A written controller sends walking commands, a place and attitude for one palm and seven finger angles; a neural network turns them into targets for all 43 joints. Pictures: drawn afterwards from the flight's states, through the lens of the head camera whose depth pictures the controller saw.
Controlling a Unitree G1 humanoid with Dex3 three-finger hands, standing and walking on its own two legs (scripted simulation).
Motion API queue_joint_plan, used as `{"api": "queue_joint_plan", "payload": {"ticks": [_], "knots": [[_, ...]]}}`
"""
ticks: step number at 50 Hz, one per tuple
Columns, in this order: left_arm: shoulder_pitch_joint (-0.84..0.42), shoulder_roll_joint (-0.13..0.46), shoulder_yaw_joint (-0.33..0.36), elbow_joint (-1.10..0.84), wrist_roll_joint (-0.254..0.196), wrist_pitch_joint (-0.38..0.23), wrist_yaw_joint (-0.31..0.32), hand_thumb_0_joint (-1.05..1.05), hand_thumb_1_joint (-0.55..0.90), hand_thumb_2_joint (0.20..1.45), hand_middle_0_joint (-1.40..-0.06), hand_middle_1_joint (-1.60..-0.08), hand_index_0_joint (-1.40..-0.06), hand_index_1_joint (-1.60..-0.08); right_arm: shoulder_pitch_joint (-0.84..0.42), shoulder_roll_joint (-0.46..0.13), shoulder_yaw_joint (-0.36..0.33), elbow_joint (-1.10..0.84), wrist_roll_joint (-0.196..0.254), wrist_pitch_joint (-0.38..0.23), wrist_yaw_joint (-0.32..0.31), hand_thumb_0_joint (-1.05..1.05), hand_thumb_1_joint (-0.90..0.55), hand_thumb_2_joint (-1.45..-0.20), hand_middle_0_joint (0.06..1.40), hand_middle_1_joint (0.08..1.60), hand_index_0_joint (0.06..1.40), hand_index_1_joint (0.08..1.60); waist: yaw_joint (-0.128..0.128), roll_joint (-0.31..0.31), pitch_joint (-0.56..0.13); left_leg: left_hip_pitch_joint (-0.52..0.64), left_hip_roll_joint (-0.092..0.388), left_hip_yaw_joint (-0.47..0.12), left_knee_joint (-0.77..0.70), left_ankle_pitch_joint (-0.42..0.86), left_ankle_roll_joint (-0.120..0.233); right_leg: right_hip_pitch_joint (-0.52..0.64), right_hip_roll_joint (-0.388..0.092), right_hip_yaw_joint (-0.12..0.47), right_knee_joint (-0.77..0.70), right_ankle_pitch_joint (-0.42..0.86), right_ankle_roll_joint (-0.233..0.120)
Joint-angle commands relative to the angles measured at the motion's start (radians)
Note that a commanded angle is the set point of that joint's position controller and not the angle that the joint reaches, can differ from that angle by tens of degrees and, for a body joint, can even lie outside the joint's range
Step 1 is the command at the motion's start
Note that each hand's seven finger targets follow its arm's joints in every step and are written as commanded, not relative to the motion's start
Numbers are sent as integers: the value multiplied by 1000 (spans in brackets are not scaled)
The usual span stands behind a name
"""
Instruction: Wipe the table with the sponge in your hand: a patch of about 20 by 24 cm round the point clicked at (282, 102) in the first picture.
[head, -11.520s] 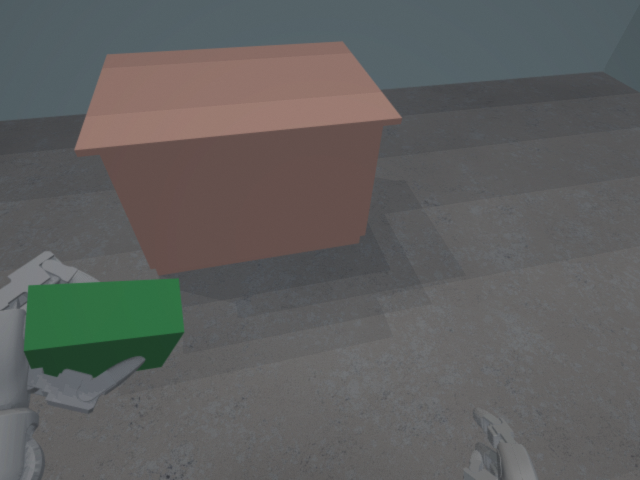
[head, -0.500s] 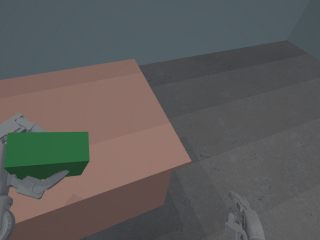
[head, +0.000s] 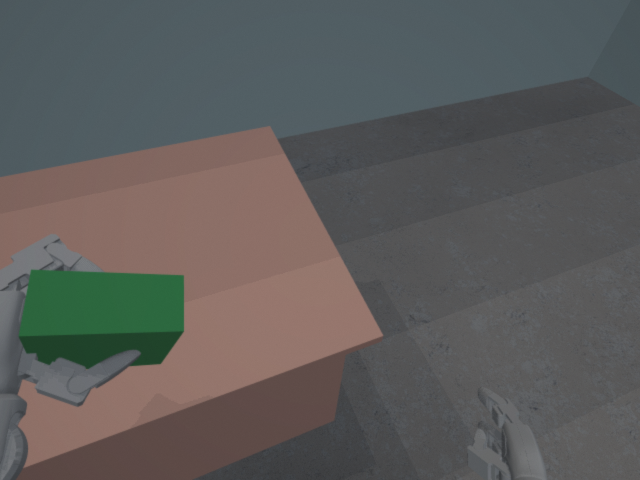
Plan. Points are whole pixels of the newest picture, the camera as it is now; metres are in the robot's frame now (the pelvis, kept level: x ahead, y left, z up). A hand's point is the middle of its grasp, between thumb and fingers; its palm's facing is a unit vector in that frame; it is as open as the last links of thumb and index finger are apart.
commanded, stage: come to a stop and stand still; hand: left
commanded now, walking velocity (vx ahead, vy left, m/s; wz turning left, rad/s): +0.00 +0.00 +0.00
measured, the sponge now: (128, 324) +0.23 +0.20 +0.14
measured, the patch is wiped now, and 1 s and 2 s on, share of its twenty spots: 0.00 0.00 0.00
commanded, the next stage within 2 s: look again from close up in 0.94 s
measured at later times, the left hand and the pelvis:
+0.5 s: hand (14, 320) +0.22 +0.30 +0.16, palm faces +0.41 -0.82 -0.41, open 9.5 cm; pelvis +0.00 +0.03 +0.00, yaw +3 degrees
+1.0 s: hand out of the picture +0.17 +0.31 +0.16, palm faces +0.42 -0.83 -0.36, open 9.5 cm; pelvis -0.04 +0.05 +0.00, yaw +3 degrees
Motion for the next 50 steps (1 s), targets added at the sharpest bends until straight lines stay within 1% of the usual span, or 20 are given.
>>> {"api": "queue_joint_plan", "payload": {"ticks": [1,3,5,8,9,10,13,14,15,19,20,25,33,38,39,40,44,45,49,50], "knots": [[-390,304,292,55,25,-153,35,0,100,1300,-1200,-1600,-1200,-1600,-52,-106,-26,-105,-32,-104,-5,0,-900,-900,200,300,200,300,18,101,-66,-10,49,-37,-67,51,29,-96,-83,99,-25,-54,-5],[-260,263,234,7,11,-167,27,0,100,1300,-1200,-1600,-1200,-1600,-47,-134,-42,-108,-41,-124,35,0,-900,-900,200,300,200,300,33,-15,-106,-54,19,-26,-18,8,35,-64,-131,165,-61,-24,-16],[-113,146,129,1,-5,-173,19,0,100,1300,-1200,-1600,-1200,-1600,-23,-139,-48,-110,-31,-135,68,0,-900,-900,200,300,200,300,41,-33,-128,-37,18,-27,-11,60,40,-62,-143,156,-48,39,-13],[-55,139,101,-47,-15,-190,39,0,100,1300,-1200,-1600,-1200,-1600,-20,-144,-56,-108,-20,-159,94,0,-900,-900,200,300,200,300,55,-77,-131,-45,8,-44,-9,157,35,-34,-156,142,-41,164,2],[-80,201,149,-66,-12,-197,52,0,100,1300,-1200,-1600,-1200,-1600,-37,-152,-55,-99,-18,-160,94,0,-900,-900,200,300,200,300,53,-39,-153,-20,9,-49,-21,163,35,-30,-148,140,-24,179,2],[-88,182,142,-85,-9,-208,58,0,100,1300,-1200,-1600,-1200,-1600,-18,-144,-58,-102,-23,-162,89,0,-900,-900,200,300,200,300,48,-56,-167,-42,11,-51,-26,186,31,12,-151,117,-12,222,8],[-146,250,210,-145,1,-229,77,0,100,1300,-1200,-1600,-1200,-1600,-24,-151,-65,-92,-32,-167,79,0,-900,-900,200,300,200,300,43,-49,-195,-58,0,-64,-16,240,21,77,-161,111,7,324,9],[-180,322,257,-177,5,-229,86,0,100,1300,-1200,-1600,-1200,-1600,-40,-163,-64,-88,-31,-162,77,0,-900,-900,200,300,200,300,39,-12,-212,-41,3,-77,-18,240,22,70,-157,120,17,314,9],[-169,266,220,-178,3,-233,83,0,100,1300,-1200,-1600,-1200,-1600,-31,-142,-63,-85,-34,-158,73,0,-900,-900,200,300,200,300,36,1,-212,-51,6,-74,-20,267,21,93,-166,93,22,336,11],[-124,286,222,-253,2,-228,98,0,100,1300,-1200,-1600,-1200,-1600,-28,-163,-68,-85,-29,-165,80,0,-900,-900,200,300,200,300,37,98,-256,-8,12,-96,-2,372,16,97,-161,90,53,377,10],[-105,238,190,-258,2,-231,95,0,100,1300,-1200,-1600,-1200,-1600,-15,-147,-69,-80,-31,-163,81,0,-900,-900,200,300,200,300,37,89,-256,-6,18,-91,3,420,13,102,-165,64,54,393,14],[-49,179,154,-234,5,-234,87,0,100,1300,-1200,-1600,-1200,-1600,-10,-155,-85,-76,-29,-157,91,0,-900,-900,200,300,200,300,33,86,-227,31,50,-118,-16,555,-9,35,-149,32,70,328,23],[-99,164,143,-160,-6,-220,64,0,100,1300,-1200,-1600,-1200,-1600,-65,-145,-83,-108,-25,-121,88,0,-900,-900,200,300,200,300,33,39,-151,-62,59,-142,-105,268,-10,17,-139,38,48,181,31],[-146,170,139,-232,-1,-225,61,0,100,1300,-1200,-1600,-1200,-1600,-85,-141,-76,-120,-26,-132,90,0,-900,-900,200,300,200,300,34,84,-159,-119,58,-171,-140,110,-1,60,-130,38,61,142,33],[-146,210,171,-234,0,-223,65,0,100,1300,-1200,-1600,-1200,-1600,-94,-151,-78,-118,-25,-134,88,0,-900,-900,200,300,200,300,30,119,-168,-125,65,-181,-150,77,5,70,-125,50,70,135,35],[-132,171,146,-233,0,-224,62,0,100,1300,-1200,-1600,-1200,-1600,-85,-130,-75,-118,-26,-136,87,0,-900,-900,200,300,200,300,33,108,-171,-127,61,-174,-144,89,1,77,-133,40,59,145,34],[-118,200,175,-227,-5,-221,63,0,100,1300,-1200,-1600,-1200,-1600,-86,-147,-77,-110,-24,-148,89,0,-900,-900,200,300,200,300,30,97,-178,-121,55,-179,-144,82,0,82,-130,50,56,146,34],[-111,151,138,-212,-8,-220,57,0,100,1300,-1200,-1600,-1200,-1600,-78,-128,-72,-108,-24,-148,89,0,-900,-900,200,300,200,300,31,85,-167,-121,52,-174,-146,90,-6,75,-136,40,45,139,33],[-104,173,155,-176,-11,-214,55,0,100,1300,-1200,-1600,-1200,-1600,-86,-143,-77,-102,-20,-150,87,0,-900,-900,200,300,200,300,28,60,-147,-114,41,-167,-145,41,4,61,-139,64,4,115,30],[-104,136,125,-169,-12,-214,50,0,100,1300,-1200,-1600,-1200,-1600,-79,-129,-73,-101,-20,-149,87,0,-900,-900,200,300,200,300,28,50,-141,-116,41,-163,-147,42,0,63,-144,53,-2,110,31]]}}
